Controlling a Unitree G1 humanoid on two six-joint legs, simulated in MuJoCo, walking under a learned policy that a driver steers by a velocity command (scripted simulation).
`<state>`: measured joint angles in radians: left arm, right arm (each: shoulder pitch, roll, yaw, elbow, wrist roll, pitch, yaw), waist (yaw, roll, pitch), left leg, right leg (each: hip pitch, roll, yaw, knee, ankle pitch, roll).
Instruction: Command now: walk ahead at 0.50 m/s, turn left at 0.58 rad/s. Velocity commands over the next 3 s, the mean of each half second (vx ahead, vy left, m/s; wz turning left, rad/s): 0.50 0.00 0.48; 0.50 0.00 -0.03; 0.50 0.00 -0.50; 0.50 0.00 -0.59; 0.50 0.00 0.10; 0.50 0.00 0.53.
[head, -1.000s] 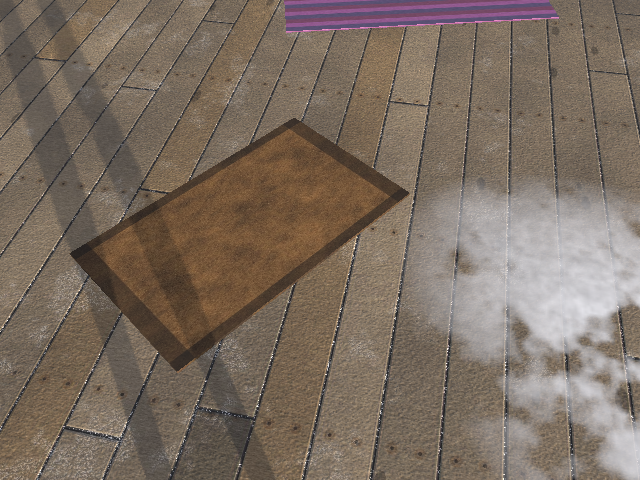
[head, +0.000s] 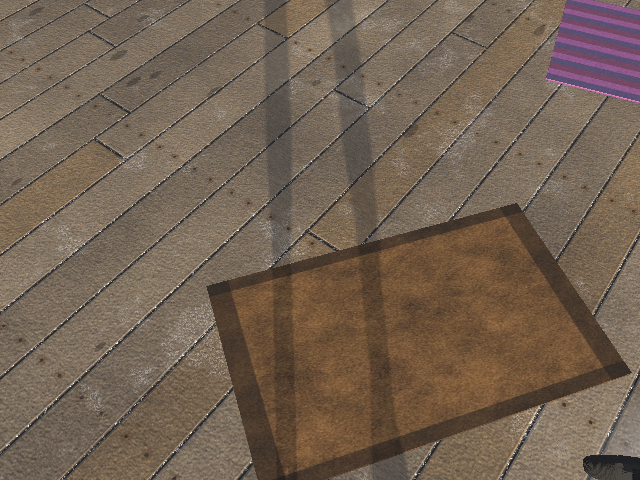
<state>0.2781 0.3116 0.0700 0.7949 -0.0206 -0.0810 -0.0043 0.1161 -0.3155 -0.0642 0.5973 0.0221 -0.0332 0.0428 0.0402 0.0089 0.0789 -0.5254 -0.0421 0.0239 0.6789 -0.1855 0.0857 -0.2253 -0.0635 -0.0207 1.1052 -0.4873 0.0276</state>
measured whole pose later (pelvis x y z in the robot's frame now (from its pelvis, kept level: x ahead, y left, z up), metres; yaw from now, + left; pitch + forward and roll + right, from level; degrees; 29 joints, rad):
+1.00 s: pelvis +0.55 +0.07 +0.01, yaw +10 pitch +2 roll +0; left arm 0.41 0.30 0.04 0.86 -0.03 -0.05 0.00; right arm 0.05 -0.26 -0.03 0.61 0.00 -0.09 0.02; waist 0.08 -0.02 0.03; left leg -0.44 0.00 0.03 0.56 -0.16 0.03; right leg -0.22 0.00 0.09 0.95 -0.50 -0.02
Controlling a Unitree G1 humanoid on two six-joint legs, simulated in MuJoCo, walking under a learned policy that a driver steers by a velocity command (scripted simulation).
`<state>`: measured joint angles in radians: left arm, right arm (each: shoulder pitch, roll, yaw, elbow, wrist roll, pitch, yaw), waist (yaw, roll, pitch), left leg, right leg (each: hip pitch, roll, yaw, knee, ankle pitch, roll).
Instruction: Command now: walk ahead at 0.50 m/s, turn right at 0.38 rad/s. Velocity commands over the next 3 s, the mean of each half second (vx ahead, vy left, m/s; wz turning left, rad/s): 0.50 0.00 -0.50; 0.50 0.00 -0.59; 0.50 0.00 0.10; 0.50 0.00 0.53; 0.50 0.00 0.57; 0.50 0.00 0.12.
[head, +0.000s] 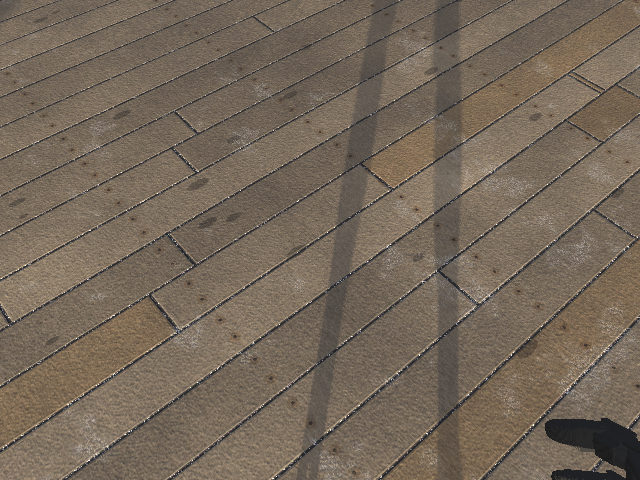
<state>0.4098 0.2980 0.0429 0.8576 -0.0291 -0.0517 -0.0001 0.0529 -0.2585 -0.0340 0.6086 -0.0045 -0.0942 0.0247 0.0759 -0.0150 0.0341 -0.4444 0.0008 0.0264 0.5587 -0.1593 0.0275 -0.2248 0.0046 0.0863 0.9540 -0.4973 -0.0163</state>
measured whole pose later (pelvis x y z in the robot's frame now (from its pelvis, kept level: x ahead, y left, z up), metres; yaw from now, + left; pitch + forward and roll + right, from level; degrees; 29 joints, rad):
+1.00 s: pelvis +0.54 -0.14 +0.00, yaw -35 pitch +2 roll +1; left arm 0.37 0.31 0.07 0.74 -0.03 -0.02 0.02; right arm 0.07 -0.27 -0.05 0.69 0.00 -0.12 0.02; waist 0.06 -0.03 0.01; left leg -0.44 -0.04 0.00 0.55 -0.16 0.02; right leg -0.23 0.08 0.19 0.97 -0.51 -0.04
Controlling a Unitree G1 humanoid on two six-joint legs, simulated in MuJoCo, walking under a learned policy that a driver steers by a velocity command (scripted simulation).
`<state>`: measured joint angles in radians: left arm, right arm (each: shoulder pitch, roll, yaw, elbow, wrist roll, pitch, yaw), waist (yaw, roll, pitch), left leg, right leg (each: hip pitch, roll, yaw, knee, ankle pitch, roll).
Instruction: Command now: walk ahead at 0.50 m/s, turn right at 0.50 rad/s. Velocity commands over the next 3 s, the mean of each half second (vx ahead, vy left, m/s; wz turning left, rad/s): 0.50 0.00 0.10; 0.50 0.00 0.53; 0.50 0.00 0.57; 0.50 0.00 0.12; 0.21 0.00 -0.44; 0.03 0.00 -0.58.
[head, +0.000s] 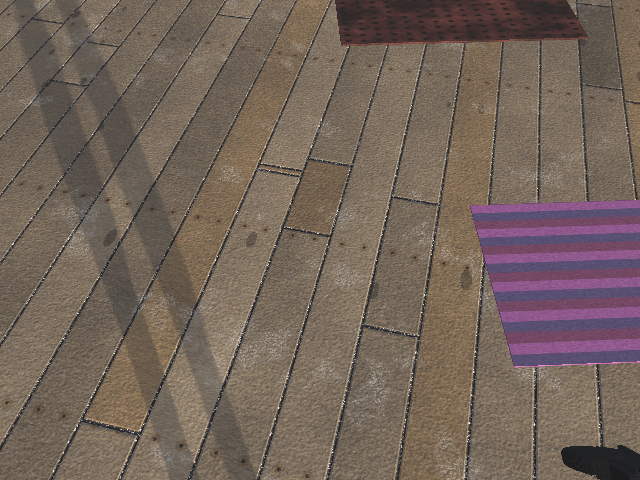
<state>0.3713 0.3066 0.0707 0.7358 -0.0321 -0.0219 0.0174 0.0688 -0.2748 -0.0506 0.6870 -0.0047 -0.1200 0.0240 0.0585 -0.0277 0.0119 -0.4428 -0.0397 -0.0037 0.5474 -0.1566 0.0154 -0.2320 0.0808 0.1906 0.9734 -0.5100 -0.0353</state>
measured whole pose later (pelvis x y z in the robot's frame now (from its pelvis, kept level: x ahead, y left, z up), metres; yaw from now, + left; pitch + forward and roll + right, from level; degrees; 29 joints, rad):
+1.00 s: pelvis +0.50 +0.08 +0.00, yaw +25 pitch +1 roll -1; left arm 0.24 0.30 0.06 0.78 -0.02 -0.10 0.00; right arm 0.17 -0.30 -0.06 0.65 0.02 -0.03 0.04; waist 0.02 0.00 0.07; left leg -0.42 -0.07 0.02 0.58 -0.18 0.10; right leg -0.34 -0.06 0.02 1.20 -0.42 0.01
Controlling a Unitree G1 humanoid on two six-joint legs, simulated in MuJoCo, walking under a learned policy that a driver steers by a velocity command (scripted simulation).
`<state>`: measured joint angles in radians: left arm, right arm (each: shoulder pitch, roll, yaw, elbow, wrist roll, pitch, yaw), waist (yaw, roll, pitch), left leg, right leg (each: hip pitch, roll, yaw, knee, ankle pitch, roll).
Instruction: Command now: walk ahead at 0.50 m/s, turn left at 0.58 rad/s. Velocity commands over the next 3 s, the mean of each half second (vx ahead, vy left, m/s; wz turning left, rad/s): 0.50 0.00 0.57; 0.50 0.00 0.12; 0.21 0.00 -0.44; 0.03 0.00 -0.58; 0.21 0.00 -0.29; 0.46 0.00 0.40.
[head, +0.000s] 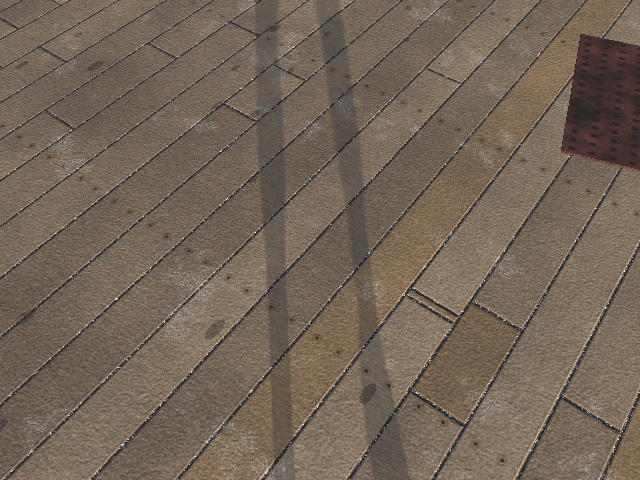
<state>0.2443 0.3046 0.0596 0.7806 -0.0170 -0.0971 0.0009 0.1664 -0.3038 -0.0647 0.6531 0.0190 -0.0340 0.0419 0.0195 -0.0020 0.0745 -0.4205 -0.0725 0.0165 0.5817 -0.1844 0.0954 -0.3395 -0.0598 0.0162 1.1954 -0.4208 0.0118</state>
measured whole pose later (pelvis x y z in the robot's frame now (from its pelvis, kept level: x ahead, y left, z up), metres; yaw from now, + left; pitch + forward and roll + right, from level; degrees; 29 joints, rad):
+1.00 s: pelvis +0.52 +0.10 +0.01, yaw +18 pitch +2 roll +0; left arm 0.33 0.31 0.04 0.87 -0.03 -0.07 -0.01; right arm 0.16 -0.26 -0.04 0.68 0.00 -0.07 0.02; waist 0.03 -0.03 0.03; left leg -0.34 -0.01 0.06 0.48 -0.18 0.05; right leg -0.38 -0.05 0.04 1.12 -0.39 -0.01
